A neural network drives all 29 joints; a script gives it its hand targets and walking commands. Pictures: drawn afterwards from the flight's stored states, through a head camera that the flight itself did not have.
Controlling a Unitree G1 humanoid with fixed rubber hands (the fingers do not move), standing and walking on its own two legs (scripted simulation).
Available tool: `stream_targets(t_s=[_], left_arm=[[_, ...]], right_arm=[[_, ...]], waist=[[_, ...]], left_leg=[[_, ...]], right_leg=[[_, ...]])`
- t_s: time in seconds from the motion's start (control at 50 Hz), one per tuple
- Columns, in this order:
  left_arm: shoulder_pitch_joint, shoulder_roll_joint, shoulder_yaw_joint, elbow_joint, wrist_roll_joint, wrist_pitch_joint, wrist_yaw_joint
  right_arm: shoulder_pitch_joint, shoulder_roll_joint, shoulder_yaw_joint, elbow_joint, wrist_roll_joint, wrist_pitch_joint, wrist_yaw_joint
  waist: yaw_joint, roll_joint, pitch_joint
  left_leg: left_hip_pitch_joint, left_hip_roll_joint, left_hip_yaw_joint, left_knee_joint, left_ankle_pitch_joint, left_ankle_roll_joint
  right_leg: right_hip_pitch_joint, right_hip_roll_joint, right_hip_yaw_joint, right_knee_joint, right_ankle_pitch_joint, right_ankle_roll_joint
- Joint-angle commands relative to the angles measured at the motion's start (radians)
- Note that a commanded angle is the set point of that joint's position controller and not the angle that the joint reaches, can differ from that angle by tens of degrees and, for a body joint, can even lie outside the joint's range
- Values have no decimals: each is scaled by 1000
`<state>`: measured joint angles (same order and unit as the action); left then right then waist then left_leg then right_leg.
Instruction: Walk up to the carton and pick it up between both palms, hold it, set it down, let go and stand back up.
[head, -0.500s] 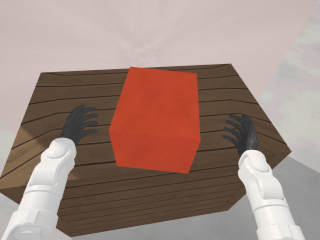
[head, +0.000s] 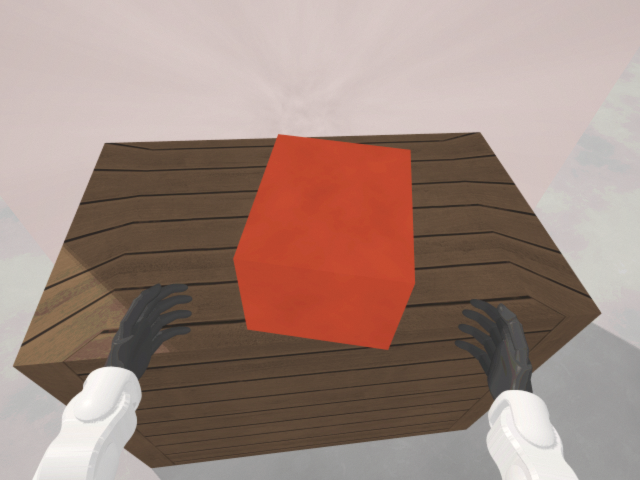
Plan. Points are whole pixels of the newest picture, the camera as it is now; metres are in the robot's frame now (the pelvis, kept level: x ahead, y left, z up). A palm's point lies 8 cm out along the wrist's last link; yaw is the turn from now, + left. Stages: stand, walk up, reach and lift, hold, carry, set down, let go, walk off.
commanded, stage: set down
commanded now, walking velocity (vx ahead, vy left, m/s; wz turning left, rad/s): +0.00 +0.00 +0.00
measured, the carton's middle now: (330, 237) +0.46 +0.01 +0.00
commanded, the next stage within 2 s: let go in 1.70 s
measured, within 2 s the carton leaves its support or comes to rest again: neither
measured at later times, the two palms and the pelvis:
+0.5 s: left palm (108, 403) +0.19 +0.25 +0.03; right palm (507, 420) +0.20 -0.19 +0.02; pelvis +0.00 +0.01 +0.00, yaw +0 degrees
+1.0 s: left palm (120, 433) +0.17 +0.25 -0.03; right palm (500, 451) +0.18 -0.20 -0.03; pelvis +0.01 +0.01 +0.00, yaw +0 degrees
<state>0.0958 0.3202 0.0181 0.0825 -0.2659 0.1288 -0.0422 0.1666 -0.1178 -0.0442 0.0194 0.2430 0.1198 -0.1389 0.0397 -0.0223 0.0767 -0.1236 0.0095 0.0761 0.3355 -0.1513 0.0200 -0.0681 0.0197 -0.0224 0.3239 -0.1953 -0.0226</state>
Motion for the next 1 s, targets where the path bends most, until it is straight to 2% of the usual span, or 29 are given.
stream_targets(t_s=[0.0, 0.04, 0.1, 0.12, 0.14, 0.16, 0.22, 0.24, 0.28, 0.3, 0.34, 0.38, 0.46, 0.48, 0.5, 0.54, 0.58, 0.64, 0.66, 0.68, 0.7, 0.72, 0.78, 0.82, 0.84, 0.86, 0.88, 0.94, 0.98], left_arm=[[-197, 152, 57, -244, -14, -73, 0], [-143, 128, 46, -228, 3, -73, 5], [-61, 139, 48, -222, -9, -84, 5], [-20, 136, 51, -262, -9, -98, 7], [-78, 157, 55, -261, -10, -105, 12], [61, 111, 41, -225, 1, -103, 10], [-53, 149, 39, -279, -17, -114, 12], [31, 129, 19, -276, -12, -109, 11], [15, 142, 26, -264, -17, -98, 18], [-10, 170, 44, -271, -18, -103, 22], [73, 139, 16, -285, -26, -105, 24], [46, 145, 22, -294, -6, -121, 25], [120, 134, 25, -234, -5, -119, 20], [121, 131, 20, -216, 0, -119, 12], [103, 153, 18, -247, -19, -133, 10], [154, 126, 10, -185, 18, -126, 15], [155, 127, 19, -235, 15, -130, 14], [126, 148, 1, -190, 12, -129, 26], [152, 107, -20, -124, 20, -115, 24], [101, 130, -3, -210, 14, -129, 31], [96, 142, 6, -225, 2, -143, 38], [126, 150, 2, -212, -1, -157, 38], [166, 141, -3, -174, 21, -176, 44], [190, 116, 2, 15, 55, -131, 18], [164, 116, 8, -44, 59, -128, 17], [153, 114, 0, -101, 41, -135, 20], [155, 93, 7, -12, 74, -118, 23], [111, 91, 2, -52, 81, -121, 36], [140, 111, 6, -17, 82, -143, 46]], right_arm=[[-175, -91, -35, -264, -18, -69, 3], [-103, -102, -42, -265, -23, -73, 4], [-8, -78, -27, -226, -17, -60, 15], [29, -69, -15, -254, -7, -72, 16], [-46, -80, -22, -272, -18, -80, 10], [74, -67, 16, -236, -9, -89, 15], [9, -89, -14, -264, 1, -108, 15], [70, -74, 11, -226, 6, -102, 18], [52, -90, -14, -242, -6, -84, 20], [23, -103, -47, -276, -19, -78, 26], [113, -98, -24, -255, -14, -89, 29], [111, -97, -31, -250, -30, -97, 31], [141, -92, -8, -215, -17, -115, 36], [162, -96, -5, -208, -28, -114, 34], [150, -93, -1, -217, -20, -120, 35], [200, -93, 4, -166, -30, -120, 43], [186, -101, -14, -186, -34, -142, 46], [141, -104, -8, -164, -41, -153, 59], [168, -103, -11, -83, -65, -138, 64], [132, -100, -16, -178, -63, -156, 64], [130, -106, -30, -187, -66, -170, 62], [158, -86, -7, -206, -58, -181, 61], [175, -100, -37, -96, -93, -204, 74], [158, -120, -5, 37, -106, -190, 82], [148, -108, -9, 29, -101, -192, 80], [137, -110, -1, 8, -94, -200, 83], [132, -112, 6, 53, -109, -192, 85], [116, -109, -19, 57, -136, -208, 95], [93, -96, 2, 36, -140, -245, 105]], waist=[[10, 53, -253], [-12, 79, -231], [10, 27, -154], [13, 71, -166], [33, 55, -180], [17, 40, -138], [6, 87, -163], [11, 71, -91], [9, 80, -82], [28, 67, -115], [5, 86, -105], [19, 60, -102], [7, 72, -103], [-5, 42, -93], [18, 47, -97], [5, 71, -45], [11, 85, -79], [8, 62, -69], [1, 46, -9], [22, 55, -57], [7, 53, -88], [20, 48, -97], [5, 92, -114], [-5, 67, -43], [-10, 73, -48], [8, 68, -60], [2, 45, -43], [-2, 85, -81], [24, 41, -114]], left_leg=[[165, 22, -58, 18, 229, -17], [140, 19, -61, 15, 183, -28], [121, 22, -63, -2, 90, -13], [124, 15, -55, -11, 145, -15], [102, 17, -53, -4, 148, -21], [132, 20, -61, -1, 170, -29], [138, 22, -70, 5, 205, -37], [130, 29, -76, 2, 152, -43], [86, 22, -64, -17, 102, -29], [69, 27, -63, -31, 61, -26], [93, 23, -64, -22, 125, -37], [89, 36, -76, -29, 105, -44], [118, 23, -70, -18, 164, -43], [126, 34, -90, -17, 147, -43], [119, 30, -81, -24, 155, -41], [117, 24, -81, -36, 118, -31], [130, 18, -75, -26, 187, -47], [140, 42, -95, -40, 100, -46], [131, 35, -96, -55, 47, -44], [116, 34, -78, -46, 71, -41], [113, 28, -87, -36, 79, -34], [112, 26, -79, -23, 133, -34], [127, 21, -79, -31, 144, -52], [143, 21, -77, -21, 160, -52], [149, 36, -93, -31, 123, -52], [124, 28, -84, -32, 132, -51], [133, 16, -77, -36, 127, -45], [149, 32, -80, -40, 148, -45], [115, 38, -68, -31, 150, -41]], right_leg=[[-53, -28, 41, -57, 102, -4], [-66, -25, 43, -51, 84, -13], [-67, -43, 53, -71, 7, -9], [-55, -40, 61, -64, 40, -12], [-60, -41, 65, -56, 38, -13], [-48, -42, 67, -57, 67, -16], [-83, -34, 68, -69, 67, -26], [-68, -44, 64, -74, 33, -28], [-99, -52, 71, -79, -42, -25], [-109, -56, 71, -76, -65, -26], [-81, -51, 69, -75, -2, -29], [-76, -44, 59, -79, -16, -38], [-94, -48, 75, -84, 8, -32], [-94, -49, 72, -89, 11, -33], [-100, -54, 76, -92, 8, -32], [-102, -59, 78, -106, -28, -32], [-102, -46, 59, -105, 8, -31], [-132, -44, 64, -99, -47, -31], [-141, -49, 73, -105, -91, -36], [-130, -50, 69, -102, -68, -34], [-136, -50, 74, -84, -34, -29], [-107, -46, 75, -89, 6, -32], [-125, -44, 72, -89, 12, -30], [-126, -39, 66, -106, 5, -33], [-127, -34, 59, -108, -17, -34], [-108, -35, 57, -100, -18, -35], [-122, -36, 69, -111, -11, -30], [-114, -31, 58, -89, 8, -25], [-75, -29, 59, -88, 32, -23]])
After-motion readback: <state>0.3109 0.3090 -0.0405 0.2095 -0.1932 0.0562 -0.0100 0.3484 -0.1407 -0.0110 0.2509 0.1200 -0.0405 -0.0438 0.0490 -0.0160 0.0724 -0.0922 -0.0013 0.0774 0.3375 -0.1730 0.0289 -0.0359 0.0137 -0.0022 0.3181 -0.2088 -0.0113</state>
